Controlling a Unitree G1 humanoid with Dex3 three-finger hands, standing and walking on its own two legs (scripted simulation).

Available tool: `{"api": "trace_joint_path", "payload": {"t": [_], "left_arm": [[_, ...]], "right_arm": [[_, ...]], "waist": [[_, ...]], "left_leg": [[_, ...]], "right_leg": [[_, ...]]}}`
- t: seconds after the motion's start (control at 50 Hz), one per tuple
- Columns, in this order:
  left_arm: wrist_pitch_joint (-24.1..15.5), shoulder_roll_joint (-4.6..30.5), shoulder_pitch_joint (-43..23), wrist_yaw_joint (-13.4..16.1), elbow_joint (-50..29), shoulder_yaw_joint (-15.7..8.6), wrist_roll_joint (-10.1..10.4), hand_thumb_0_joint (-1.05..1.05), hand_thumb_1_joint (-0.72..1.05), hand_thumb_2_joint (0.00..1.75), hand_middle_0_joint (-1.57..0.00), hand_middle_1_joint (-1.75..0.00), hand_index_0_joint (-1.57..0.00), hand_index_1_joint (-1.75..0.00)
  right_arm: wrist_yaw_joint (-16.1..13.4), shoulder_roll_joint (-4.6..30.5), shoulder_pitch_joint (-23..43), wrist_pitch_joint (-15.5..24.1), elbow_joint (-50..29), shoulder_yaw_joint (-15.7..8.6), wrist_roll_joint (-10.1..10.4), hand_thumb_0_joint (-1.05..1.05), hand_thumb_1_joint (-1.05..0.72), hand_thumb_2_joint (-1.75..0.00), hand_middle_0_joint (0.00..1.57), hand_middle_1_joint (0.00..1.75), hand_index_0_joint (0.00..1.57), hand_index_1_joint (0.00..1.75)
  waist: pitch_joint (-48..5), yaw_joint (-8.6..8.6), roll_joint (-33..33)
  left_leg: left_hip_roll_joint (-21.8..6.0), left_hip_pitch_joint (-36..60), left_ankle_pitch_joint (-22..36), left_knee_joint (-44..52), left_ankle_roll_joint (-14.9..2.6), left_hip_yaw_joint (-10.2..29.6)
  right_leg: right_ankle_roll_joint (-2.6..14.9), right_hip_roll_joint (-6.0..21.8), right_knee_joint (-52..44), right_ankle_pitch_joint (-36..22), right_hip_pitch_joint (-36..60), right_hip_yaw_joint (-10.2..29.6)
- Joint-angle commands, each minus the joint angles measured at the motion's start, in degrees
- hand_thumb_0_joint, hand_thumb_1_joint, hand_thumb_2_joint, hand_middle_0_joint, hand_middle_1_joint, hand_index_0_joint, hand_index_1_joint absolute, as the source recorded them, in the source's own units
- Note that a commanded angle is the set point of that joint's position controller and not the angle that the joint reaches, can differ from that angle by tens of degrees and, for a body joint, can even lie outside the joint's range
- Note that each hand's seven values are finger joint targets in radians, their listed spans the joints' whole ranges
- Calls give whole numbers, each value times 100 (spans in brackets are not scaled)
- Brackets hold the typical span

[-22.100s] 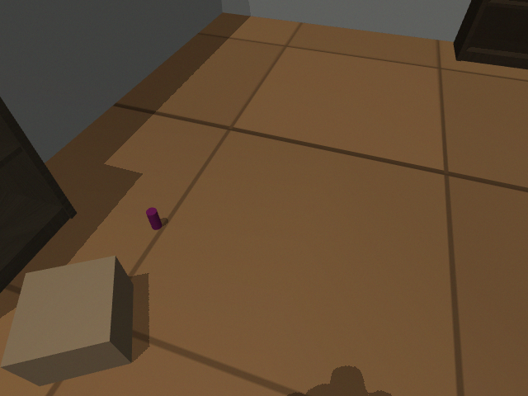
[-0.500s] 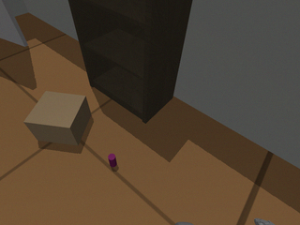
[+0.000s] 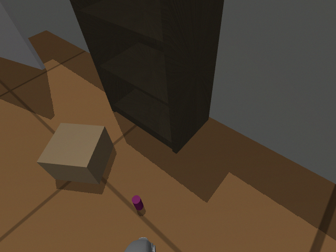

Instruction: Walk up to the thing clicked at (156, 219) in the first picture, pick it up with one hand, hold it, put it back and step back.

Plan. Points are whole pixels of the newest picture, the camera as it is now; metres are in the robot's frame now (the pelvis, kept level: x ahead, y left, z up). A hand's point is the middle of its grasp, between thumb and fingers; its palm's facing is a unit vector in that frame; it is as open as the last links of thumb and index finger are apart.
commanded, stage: walk up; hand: left
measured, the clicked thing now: (137, 203) +0.49 +0.25 -0.71
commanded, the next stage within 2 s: stand in 1.64 s
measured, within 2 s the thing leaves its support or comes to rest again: neither
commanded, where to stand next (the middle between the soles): +0.11 +0.03 m, yaw +0 degrees
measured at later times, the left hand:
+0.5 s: hand out of the picture +0.15 +0.29 -0.16, palm faces -0.06 -0.92 -0.38, open 7.4 cm
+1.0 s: hand (84, 227) +0.22 +0.26 -0.14, palm faces -0.04 -0.94 -0.34, open 7.4 cm
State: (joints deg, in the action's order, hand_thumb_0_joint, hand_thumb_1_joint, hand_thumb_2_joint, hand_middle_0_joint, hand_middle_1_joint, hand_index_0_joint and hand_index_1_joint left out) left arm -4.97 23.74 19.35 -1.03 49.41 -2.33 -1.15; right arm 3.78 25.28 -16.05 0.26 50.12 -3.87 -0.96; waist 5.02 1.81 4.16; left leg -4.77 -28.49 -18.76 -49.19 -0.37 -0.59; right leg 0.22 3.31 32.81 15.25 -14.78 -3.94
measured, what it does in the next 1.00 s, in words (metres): walks ahead: left foot, then right foot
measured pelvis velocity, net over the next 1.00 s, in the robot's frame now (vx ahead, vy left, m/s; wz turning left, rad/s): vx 0.10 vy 0.02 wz -0.03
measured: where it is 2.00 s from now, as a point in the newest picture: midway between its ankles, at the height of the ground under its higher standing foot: outside the picture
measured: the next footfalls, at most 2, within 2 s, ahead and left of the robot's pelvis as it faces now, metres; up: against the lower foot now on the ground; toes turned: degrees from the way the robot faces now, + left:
left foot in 0.10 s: +0.16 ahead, +0.16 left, +0.00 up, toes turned +0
right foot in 0.34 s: +0.14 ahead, -0.11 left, +0.00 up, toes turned -3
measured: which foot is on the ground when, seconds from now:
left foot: up 0.00-0.08, down 0.10-1.00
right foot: down 0.00-0.12, up 0.14-0.32, down 0.34-1.00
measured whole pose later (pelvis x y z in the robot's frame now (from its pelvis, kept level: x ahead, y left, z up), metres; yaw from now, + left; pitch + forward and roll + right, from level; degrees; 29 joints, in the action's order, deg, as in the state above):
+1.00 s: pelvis +0.10 +0.02 +0.02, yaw -2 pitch -2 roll +0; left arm -0.3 19.9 1.9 -0.6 66.0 -0.6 -0.3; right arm 0.4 21.4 -3.2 1.2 66.4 0.1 0.0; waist 3.2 -0.4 0.1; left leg -3.0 -8.5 -10.3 -21.2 1.9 -2.3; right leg -0.5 1.3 22.1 12.2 -7.6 -1.8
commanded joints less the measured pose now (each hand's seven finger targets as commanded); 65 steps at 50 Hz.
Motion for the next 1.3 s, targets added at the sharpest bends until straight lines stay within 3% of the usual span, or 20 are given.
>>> {"api": "trace_joint_path", "payload": {"t": [0.0,0.06,0.08,0.1,0.12,0.14,0.2,0.24,0.3,0.32,0.34,0.36,0.38,0.42,0.46,0.48,0.54,0.62,0.78,1.28], "left_arm": [[-23,1507,-290,126,-381,-336,59,0,90,90,-20,-30,-20,-30],[130,1155,-441,154,-321,-150,136,0,90,90,-20,-30,-20,-30],[150,898,-98,107,-429,-71,104,0,90,90,-20,-30,-20,-30],[215,920,56,137,-357,-63,158,0,90,90,-20,-30,-20,-30],[246,1379,-72,200,-166,-214,81,0,90,90,-20,-30,-20,-30],[253,1428,-153,201,-126,-226,77,0,90,90,-20,-30,-20,-30],[233,1257,155,154,173,-235,110,0,90,90,-20,-30,-20,-30],[235,1075,141,118,296,-249,73,0,90,90,-20,-30,-20,-30],[223,950,141,155,477,-280,20,0,90,90,-20,-30,-20,-30],[203,1047,45,183,448,-316,-19,0,90,90,-20,-30,-20,-30],[166,1320,-162,206,387,-361,-80,0,90,90,-20,-30,-20,-30],[155,1645,-692,184,261,-355,-40,0,90,90,-20,-30,-20,-30],[182,1613,-1176,143,177,-319,-4,0,90,90,-20,-30,-20,-30],[215,1223,-1382,140,249,-162,68,0,90,90,-20,-30,-20,-30],[244,1037,-1101,113,449,-113,114,0,90,90,-20,-30,-20,-30],[245,1083,-1011,110,549,-122,117,0,90,90,-20,-30,-20,-30],[243,1098,-1260,126,700,-113,149,0,90,90,-20,-30,-20,-30],[287,1010,-1490,133,876,-71,183,0,90,90,-20,-30,-20,-30],[349,937,-1920,117,1192,-24,134,0,90,90,-20,-30,-20,-30],[401,814,-1899,85,1437,-84,89,0,90,90,-20,-30,-20,-30]], "right_arm": [[-147,694,-54,170,-201,-193,36,0,-90,-90,20,30,20,30],[-281,884,-241,272,43,-241,15,0,-90,-90,20,30,20,30],[-292,1356,-592,324,7,-385,-14,0,-90,-90,20,30,20,30],[-288,1875,-501,330,-115,-460,6,0,-90,-90,20,30,20,30],[-271,2032,-394,299,-102,-543,53,0,-90,-90,20,30,20,30],[-313,1736,-221,295,-153,-462,29,0,-90,-90,20,30,20,30],[-355,1521,266,294,-188,-334,4,0,-90,-90,20,30,20,30],[-352,1340,432,291,-221,-241,-27,0,-90,-90,20,30,20,30],[-346,1135,755,216,-238,-101,48,0,-90,-90,20,30,20,30],[-351,911,749,196,-226,7,87,0,-90,-90,20,30,20,30],[-354,600,672,187,-217,97,137,0,-90,-90,20,30,20,30],[-386,581,720,159,-136,86,139,0,-90,-90,20,30,20,30],[-417,843,607,157,89,5,134,0,-90,-90,20,30,20,30],[-411,912,465,254,356,15,146,0,-90,-90,20,30,20,30],[-407,1062,763,325,406,38,119,0,-90,-90,20,30,20,30],[-392,1116,868,337,451,79,120,0,-90,-90,20,30,20,30],[-410,941,973,315,665,151,146,0,-90,-90,20,30,20,30],[-428,918,1073,295,913,183,148,0,-90,-90,20,30,20,30],[-417,811,1473,226,1201,204,105,0,-90,-90,20,30,20,30],[-447,766,1484,226,1345,183,58,0,-90,-90,20,30,20,30]], "waist": [[-432,-98,-1360],[-662,-367,-644],[-1043,-423,301],[-853,-389,857],[-658,-459,648],[-446,-396,294],[-370,-169,799],[-547,-163,721],[-643,44,420],[-645,102,173],[-522,17,-682],[-314,-196,-1280],[-236,-321,-1115],[-474,-448,-671],[-672,-167,-551],[-751,-67,-589],[-811,-161,-590],[-964,-138,-488],[-762,-179,-559],[-765,-182,-412]], "left_leg": [[175,1025,703,1013,73,-281],[311,2117,1356,1938,-103,-226],[-580,2565,493,2373,-426,992],[-1727,2487,-965,3265,-1171,3024],[-1929,2064,-1562,3379,-1603,3472],[-1682,1945,-1072,3162,-1517,2922],[-1169,1395,-46,2810,-1219,1666],[-983,1082,654,2587,-1110,1271],[-778,436,546,1967,-779,785],[-682,201,331,1740,-550,678],[-336,-65,79,1150,-268,408],[257,260,-700,792,-82,-55],[211,1085,-827,703,-96,3],[-6,1617,467,1724,-171,205],[-485,1420,970,2167,-399,871],[-543,1260,1197,2091,-452,882],[-225,1541,1703,2051,-211,380],[-295,1864,2075,2244,-204,383],[-274,2098,1616,2779,-114,295],[-357,2332,1761,3280,-37,265]], "right_leg": [[1073,1022,-624,-1582,-410,635],[601,619,509,-920,-990,296],[362,229,1455,426,-1334,27],[207,-418,2244,1927,-2155,-59],[196,-66,2708,2107,-1979,474],[197,14,2738,1917,-2079,640],[201,185,1939,1245,-1441,502],[139,44,1331,1034,-738,334],[197,-227,91,59,358,103],[276,-96,-319,-48,629,367],[495,663,-927,194,475,1574],[983,1449,-1442,924,-382,2650],[1168,1479,-1234,830,-979,2412],[598,797,-555,-319,-834,1253],[254,222,-164,-629,-319,694],[231,215,-237,-570,72,693],[349,468,-470,-1266,280,888],[270,439,-585,-1472,450,751],[165,463,-1298,-1029,528,776],[64,425,-1694,-1126,877,667]]}}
